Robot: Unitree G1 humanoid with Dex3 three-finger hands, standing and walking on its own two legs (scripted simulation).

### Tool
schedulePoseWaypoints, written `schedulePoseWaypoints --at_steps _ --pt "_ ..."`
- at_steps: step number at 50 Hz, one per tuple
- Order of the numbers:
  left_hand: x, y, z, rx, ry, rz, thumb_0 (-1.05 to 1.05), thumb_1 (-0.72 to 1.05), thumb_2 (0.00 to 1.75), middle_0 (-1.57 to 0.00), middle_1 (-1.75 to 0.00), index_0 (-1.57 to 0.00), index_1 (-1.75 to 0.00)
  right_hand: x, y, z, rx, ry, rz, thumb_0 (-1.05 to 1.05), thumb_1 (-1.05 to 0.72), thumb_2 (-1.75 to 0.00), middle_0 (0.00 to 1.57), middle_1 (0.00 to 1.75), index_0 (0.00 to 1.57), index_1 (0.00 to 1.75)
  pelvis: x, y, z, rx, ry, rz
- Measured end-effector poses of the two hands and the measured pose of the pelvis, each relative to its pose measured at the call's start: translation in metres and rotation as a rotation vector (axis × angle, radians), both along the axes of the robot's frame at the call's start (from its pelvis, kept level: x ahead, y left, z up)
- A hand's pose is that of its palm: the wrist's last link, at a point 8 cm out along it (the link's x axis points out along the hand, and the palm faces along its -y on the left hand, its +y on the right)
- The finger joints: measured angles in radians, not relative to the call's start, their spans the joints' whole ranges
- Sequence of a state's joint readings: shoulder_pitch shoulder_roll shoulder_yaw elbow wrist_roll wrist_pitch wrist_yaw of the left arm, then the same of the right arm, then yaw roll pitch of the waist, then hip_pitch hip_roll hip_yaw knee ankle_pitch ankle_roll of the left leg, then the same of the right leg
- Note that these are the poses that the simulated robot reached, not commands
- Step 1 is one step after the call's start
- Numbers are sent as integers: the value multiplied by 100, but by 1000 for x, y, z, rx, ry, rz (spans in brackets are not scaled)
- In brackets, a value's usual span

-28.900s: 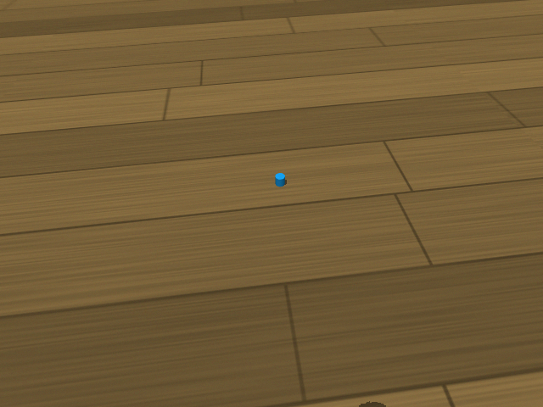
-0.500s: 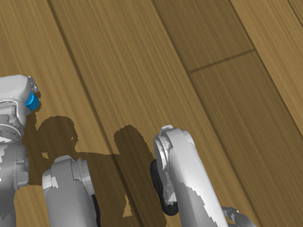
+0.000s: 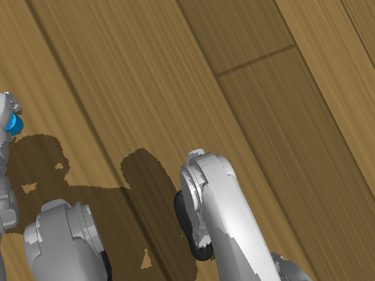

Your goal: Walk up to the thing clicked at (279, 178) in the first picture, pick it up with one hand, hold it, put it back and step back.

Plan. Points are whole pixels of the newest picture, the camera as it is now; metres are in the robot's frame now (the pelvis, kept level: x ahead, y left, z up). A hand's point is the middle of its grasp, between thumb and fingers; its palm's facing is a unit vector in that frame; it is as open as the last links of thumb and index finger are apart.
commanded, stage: rest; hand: left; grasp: from above
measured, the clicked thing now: (5, 122) +0.50 +0.25 -0.24
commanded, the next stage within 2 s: open in 1.02 s
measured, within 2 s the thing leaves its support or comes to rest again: rests again in 0.66 s
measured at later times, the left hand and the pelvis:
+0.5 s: hand (1, 134) +0.48 +0.26 -0.24, palm faces -0.46 -0.11 -0.88, open 7.5 cm; pelvis +0.00 +0.00 -0.01, yaw -2 degrees
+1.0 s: hand (5, 131) +0.48 +0.25 -0.25, palm faces -0.44 -0.11 -0.89, open 7.5 cm; pelvis +0.00 +0.01 -0.01, yaw -4 degrees
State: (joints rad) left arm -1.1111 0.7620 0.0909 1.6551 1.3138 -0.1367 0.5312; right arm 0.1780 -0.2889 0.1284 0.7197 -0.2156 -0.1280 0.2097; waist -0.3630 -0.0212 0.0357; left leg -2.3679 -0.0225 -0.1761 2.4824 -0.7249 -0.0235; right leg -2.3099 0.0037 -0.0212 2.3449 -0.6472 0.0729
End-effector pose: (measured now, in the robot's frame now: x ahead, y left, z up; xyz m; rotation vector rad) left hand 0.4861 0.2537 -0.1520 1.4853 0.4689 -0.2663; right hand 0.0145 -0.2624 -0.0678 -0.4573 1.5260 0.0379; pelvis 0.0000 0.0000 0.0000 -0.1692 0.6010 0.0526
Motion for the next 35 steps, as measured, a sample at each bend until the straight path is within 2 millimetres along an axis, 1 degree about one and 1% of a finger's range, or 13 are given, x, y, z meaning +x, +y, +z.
schedulePoseWaypoints --at_steps 11,23,35 --pt "1 -3 -20 -27 5 18 3 40 22 -98 -40 -88 -31 -10 5 3 26 22 20 0 -91 -89 20 30 20 30 1 1 -6 -16 -24 -11" --pt "-3 8 -30 -22 10 33 4 41 20 -99 -39 -89 -30 -15 1 11 4 36 44 0 -91 -89 20 30 20 30 -1 3 -10 -34 -45 -19" --pt "-3 4 -40 -35 2 1 4 42 17 -99 -38 -90 -29 -17 9 16 13 42 79 0 -91 -89 20 30 20 30 -3 6 -11 -52 -63 -25"
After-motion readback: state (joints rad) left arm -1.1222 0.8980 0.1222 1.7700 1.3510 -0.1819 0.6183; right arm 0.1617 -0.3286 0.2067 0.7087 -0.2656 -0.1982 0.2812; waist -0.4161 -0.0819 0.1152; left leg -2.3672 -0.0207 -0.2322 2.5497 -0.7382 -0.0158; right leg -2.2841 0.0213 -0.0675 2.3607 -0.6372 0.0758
